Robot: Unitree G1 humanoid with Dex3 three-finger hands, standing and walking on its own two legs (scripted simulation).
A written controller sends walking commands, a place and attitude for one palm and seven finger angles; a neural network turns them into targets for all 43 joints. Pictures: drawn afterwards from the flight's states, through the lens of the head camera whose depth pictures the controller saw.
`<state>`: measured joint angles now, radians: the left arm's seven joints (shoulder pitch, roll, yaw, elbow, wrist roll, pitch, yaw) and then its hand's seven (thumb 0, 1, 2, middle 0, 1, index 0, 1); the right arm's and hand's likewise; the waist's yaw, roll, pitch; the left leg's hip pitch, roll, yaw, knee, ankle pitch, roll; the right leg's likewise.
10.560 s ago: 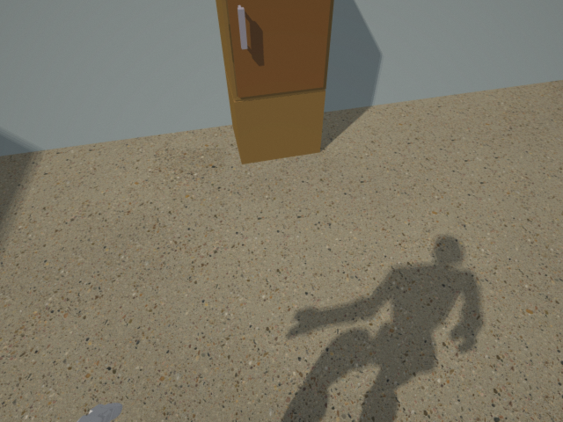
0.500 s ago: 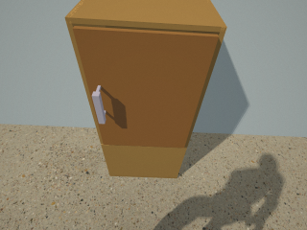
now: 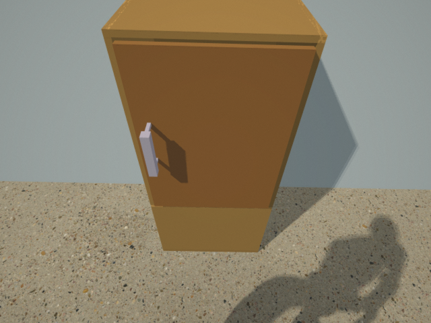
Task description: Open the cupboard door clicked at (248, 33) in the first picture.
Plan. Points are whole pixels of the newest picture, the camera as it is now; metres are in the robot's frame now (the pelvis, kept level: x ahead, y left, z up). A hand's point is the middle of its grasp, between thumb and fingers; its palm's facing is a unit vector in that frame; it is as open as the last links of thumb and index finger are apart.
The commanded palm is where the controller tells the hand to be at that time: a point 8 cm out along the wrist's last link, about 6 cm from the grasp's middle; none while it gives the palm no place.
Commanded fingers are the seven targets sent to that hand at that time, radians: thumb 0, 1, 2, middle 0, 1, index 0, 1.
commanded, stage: look again from close up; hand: left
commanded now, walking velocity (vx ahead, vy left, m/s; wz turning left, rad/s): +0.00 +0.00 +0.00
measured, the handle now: (151, 150) +0.55 +0.20 -0.02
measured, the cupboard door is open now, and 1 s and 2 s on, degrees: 0 0 0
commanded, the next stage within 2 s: raise the hand with hooked fingers in 0.28 s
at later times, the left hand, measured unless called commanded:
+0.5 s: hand out of the picture +0.10 +0.20 -0.09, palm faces +0.24 -0.95 -0.18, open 7.5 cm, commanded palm +0.09 +0.25 -0.06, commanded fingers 0.00 0.74 0.83 -0.21 -0.41 -0.21 -0.41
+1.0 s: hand (102, 300) +0.17 +0.21 -0.03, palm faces +0.11 -0.99 -0.12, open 9.8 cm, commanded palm +0.15 +0.27 -0.04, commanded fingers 0.00 0.15 0.58 -0.25 -0.78 -0.25 -0.78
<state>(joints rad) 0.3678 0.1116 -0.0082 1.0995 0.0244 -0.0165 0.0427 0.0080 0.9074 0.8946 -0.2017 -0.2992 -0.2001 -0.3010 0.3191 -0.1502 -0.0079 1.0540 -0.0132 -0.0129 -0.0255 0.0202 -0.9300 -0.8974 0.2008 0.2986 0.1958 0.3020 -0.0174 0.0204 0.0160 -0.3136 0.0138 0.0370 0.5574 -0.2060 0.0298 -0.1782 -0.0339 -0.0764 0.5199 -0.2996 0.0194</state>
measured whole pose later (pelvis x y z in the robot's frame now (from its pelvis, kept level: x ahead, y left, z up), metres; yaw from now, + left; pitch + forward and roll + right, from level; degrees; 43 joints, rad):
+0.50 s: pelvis -0.01 +0.01 +0.00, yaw +1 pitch -1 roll +0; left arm 0.53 0.18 0.03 0.28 -0.11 -0.01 0.11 0.02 0.89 0.89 -0.20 -0.31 -0.20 -0.31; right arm 0.33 -0.19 0.02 0.86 0.05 -0.19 -0.07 0.01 -0.92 -0.90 0.20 0.30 0.20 0.30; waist 0.00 -0.02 0.00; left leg -0.36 -0.02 0.05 0.56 -0.18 0.04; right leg -0.26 -0.05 -0.04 0.61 -0.33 -0.02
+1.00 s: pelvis -0.01 -0.02 -0.10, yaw +2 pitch +15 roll -5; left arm 0.45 0.27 0.29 -0.03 -0.33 -0.56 -0.37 0.02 0.37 0.67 -0.24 -0.64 -0.24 -0.64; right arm 0.16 -0.23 -0.02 0.58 0.01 -0.26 -0.07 0.01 -0.91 -0.90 0.20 0.30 0.20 0.30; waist 0.05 0.03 -0.15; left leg -1.05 0.03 -0.09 1.27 -0.48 -0.01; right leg -0.87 0.04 -0.12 1.23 -0.62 -0.04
